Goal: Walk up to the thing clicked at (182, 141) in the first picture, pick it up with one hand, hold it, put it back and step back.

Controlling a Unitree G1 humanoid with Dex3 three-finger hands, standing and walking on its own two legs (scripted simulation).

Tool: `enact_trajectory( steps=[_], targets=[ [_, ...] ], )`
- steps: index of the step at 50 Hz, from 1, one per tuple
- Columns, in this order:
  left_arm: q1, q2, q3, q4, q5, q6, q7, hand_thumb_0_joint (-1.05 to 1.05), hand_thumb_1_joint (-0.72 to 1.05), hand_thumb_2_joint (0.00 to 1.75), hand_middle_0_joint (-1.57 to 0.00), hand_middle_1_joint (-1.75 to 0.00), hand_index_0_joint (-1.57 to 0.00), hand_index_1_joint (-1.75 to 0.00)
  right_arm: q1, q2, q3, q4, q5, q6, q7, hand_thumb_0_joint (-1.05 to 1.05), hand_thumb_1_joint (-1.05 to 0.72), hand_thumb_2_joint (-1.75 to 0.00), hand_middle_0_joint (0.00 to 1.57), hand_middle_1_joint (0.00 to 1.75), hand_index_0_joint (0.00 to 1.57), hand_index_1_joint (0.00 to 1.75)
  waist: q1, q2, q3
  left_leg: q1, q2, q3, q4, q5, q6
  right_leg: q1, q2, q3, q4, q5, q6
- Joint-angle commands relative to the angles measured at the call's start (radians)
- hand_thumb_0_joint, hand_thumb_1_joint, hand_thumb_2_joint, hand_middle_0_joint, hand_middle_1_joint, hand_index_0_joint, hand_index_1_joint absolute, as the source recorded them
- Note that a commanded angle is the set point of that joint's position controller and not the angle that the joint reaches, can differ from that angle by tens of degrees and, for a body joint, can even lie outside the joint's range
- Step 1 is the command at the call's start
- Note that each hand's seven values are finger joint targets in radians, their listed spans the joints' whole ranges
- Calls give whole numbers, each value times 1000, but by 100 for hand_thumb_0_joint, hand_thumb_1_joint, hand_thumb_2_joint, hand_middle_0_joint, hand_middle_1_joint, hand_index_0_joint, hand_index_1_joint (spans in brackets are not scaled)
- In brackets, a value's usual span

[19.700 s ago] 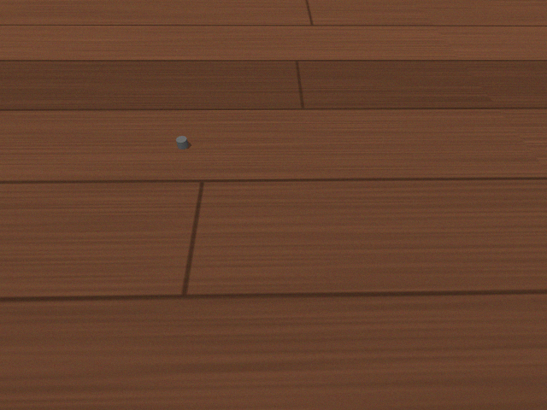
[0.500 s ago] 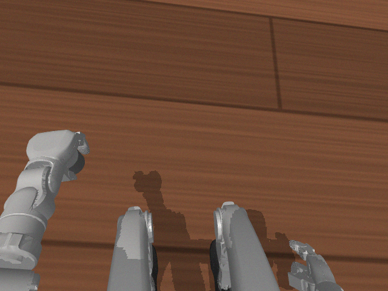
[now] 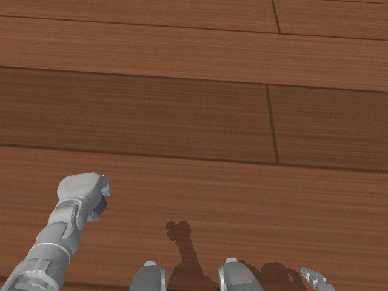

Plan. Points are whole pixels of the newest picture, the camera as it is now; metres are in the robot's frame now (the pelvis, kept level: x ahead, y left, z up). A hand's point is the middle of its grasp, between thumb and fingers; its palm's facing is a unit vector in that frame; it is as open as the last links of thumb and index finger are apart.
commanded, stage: lift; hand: left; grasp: from above
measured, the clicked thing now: (91, 202) +0.35 +0.24 -0.11
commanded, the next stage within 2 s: hold in 0.32 s
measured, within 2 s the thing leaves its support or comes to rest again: neither
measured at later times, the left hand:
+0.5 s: hand (83, 185) +0.35 +0.22 -0.01, palm faces -0.44 -0.07 -0.89, open 7.7 cm
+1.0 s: hand (79, 175) +0.35 +0.22 +0.03, palm faces -0.46 -0.05 -0.89, open 7.7 cm
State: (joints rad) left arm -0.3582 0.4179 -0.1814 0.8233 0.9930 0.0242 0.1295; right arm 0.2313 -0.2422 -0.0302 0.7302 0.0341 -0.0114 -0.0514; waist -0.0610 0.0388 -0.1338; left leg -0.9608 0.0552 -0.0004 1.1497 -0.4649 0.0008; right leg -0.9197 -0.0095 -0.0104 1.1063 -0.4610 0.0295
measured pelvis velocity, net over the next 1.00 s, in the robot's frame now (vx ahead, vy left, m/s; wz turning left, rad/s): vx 0.05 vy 0.00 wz -0.01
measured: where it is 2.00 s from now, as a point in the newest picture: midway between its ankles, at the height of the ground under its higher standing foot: outside the picture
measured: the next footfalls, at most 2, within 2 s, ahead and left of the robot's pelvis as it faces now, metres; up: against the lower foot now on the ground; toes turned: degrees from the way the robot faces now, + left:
none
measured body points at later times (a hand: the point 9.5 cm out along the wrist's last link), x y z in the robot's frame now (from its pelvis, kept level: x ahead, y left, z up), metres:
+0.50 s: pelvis +0.04 +0.00 +0.06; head +0.08 -0.01 +0.51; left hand +0.37 +0.22 +0.04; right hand +0.13 -0.27 -0.06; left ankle +0.05 +0.12 -0.65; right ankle +0.04 -0.14 -0.65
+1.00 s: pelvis +0.05 +0.00 +0.08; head +0.07 -0.02 +0.53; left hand +0.37 +0.22 +0.08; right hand +0.17 -0.27 -0.04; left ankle +0.05 +0.12 -0.65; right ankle +0.04 -0.14 -0.65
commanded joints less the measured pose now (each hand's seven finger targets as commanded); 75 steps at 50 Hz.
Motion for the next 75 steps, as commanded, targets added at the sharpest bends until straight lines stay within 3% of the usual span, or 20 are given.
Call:
enact_trajectory(
  steps=[1, 4, 6, 8, 9, 17, 19, 23, 24, 28, 33, 42, 50, 64, 69, 71, 75],
  targets=[
    [-290, 193, 87, -122, 19, 5, 56, 0, 64, 49, -91, -70, -99, -62, 48, -147, -52, -77, -2, -31, -11, 0, -90, -90, 20, 30, 20, 30, 0, 43, -312, 348, -45, -19, -258, 200, -2, 213, 49, 1, -236, 184, -47],
    [-265, 165, 71, -105, 16, 13, 59, 0, 64, 48, -91, -68, -99, -60, 44, -144, -51, -82, -2, -26, -5, 0, -90, -90, 20, 30, 20, 30, 2, 6, -269, 373, -51, -15, -297, 229, 1, 264, 46, 5, -284, 216, -42],
    [-295, 196, 90, -140, 9, 12, 59, 0, 65, 48, -92, -69, -100, -60, 41, -148, -55, -88, -2, -23, -4, 0, -90, -90, 20, 30, 20, 30, 7, 7, -285, 407, -54, -8, -323, 239, 2, 312, 43, 10, -317, 228, -38],
    [-273, 160, 66, -123, 6, 16, 54, 0, 67, 49, -93, -69, -101, -61, 38, -144, -56, -91, -2, -19, -1, 0, -90, -90, 20, 30, 20, 30, 7, -4, -269, 434, -57, 0, -343, 267, 4, 346, 40, 12, -343, 262, -35],
    [-292, 174, 76, -150, 4, 15, 53, 0, 68, 50, -94, -70, -102, -61, 45, -148, -58, -88, -2, -19, -1, 0, -90, -90, 20, 30, 20, 30, 8, 5, -281, 450, -57, 0, -350, 283, 3, 359, 41, 16, -354, 277, -35],
    [-290, 166, 66, -176, 1, 2, 40, 0, 71, 56, -96, -74, -105, -65, 31, -148, -64, -101, 3, -9, 0, 0, -90, -90, 20, 30, 20, 30, 15, 12, -246, 560, -58, 8, -452, 303, -1, 430, 40, 9, -442, 283, -35],
    [-259, 141, 50, -155, 8, 4, 39, 0, 73, 55, -97, -75, -106, -65, 31, -149, -65, -97, 4, -9, 0, 0, -90, -90, 20, 30, 20, 30, 13, -11, -224, 576, -56, 11, -466, 328, -1, 441, 42, 9, -456, 307, -36],
    [-298, 173, 65, -199, 12, 2, 35, 0, 68, 52, -92, -72, -101, -63, 26, -153, -70, -94, 6, -5, 1, 0, -90, -90, 20, 30, 20, 30, 23, 24, -243, 628, -59, 16, -495, 388, -7, 492, 42, 10, -475, 355, -38],
    [-257, 153, 53, -143, 22, 9, 30, 0, 68, 52, -92, -72, -102, -62, 24, -154, -69, -94, 7, -4, 1, 0, -90, -90, 20, 30, 20, 30, 17, -14, -212, 620, -57, 14, -503, 389, -5, 483, 44, 5, -480, 354, -38],
    [-288, 146, 41, -190, 16, 4, 6, 0, 67, 51, -91, -72, -100, -62, 14, -154, -71, -105, 12, 1, 3, 0, -90, -90, 20, 30, 20, 30, 26, -4, -211, 656, -54, 16, -533, 412, -5, 512, 46, 6, -502, 372, -40],
    [-264, 170, 55, -212, 9, 2, -22, 0, 67, 52, -91, -72, -100, -63, -5, -157, -68, -126, 15, 7, 4, 0, -90, -90, 20, 30, 20, 30, 37, -4, -186, 666, -61, 28, -560, 407, -3, 560, 43, 12, -536, 370, -36],
    [-250, 171, 51, -271, 7, 0, -60, 0, 67, 49, -90, -73, -100, -63, -25, -155, -65, -141, 19, 22, 1, 0, -90, -90, 20, 30, 20, 30, 43, -25, -193, 729, -59, 36, -590, 507, 3, 617, 44, 11, -559, 469, -34],
    [-229, 176, 54, -297, 8, -4, -79, 0, 65, 51, -89, -74, -99, -64, -48, -155, -63, -154, 20, 37, 0, 0, -91, -90, 20, 30, 20, 30, 50, -17, -180, 772, -57, 41, -624, 524, 7, 642, 41, 7, -589, 477, -33],
    [-218, 176, 55, -336, -1, -3, -102, 0, 63, 49, -89, -72, -98, -63, -100, -147, -51, -184, 26, 53, -3, 0, -91, -90, 20, 30, 20, 30, 64, -28, -122, 780, -62, 48, -686, 412, 13, 667, 35, 13, -656, 378, -32],
    [-224, 192, 71, -367, -2, -8, -111, 0, 61, 47, -86, -74, -96, -63, -113, -143, -46, -186, 28, 53, -7, 0, -91, -90, 20, 30, 20, 30, 73, -20, -130, 792, -64, 52, -698, 399, 14, 679, 33, 19, -668, 361, -33],
    [-238, 176, 52, -389, -4, -9, -116, 0, 62, 46, -86, -74, -97, -63, -119, -144, -45, -189, 29, 53, -9, 0, -91, -90, 20, 30, 20, 30, 62, -21, -126, 799, -62, 50, -704, 391, 13, 666, 35, 18, -672, 355, -33],
    [-234, 189, 60, -391, -9, -9, -122, 0, 63, 44, -86, -74, -97, -62, -133, -141, -41, -189, 31, 50, -12, 0, -91, -90, 20, 30, 20, 30, 70, -27, -119, 802, -63, 51, -714, 380, 16, 675, 31, 18, -682, 343, -31]
  ],
)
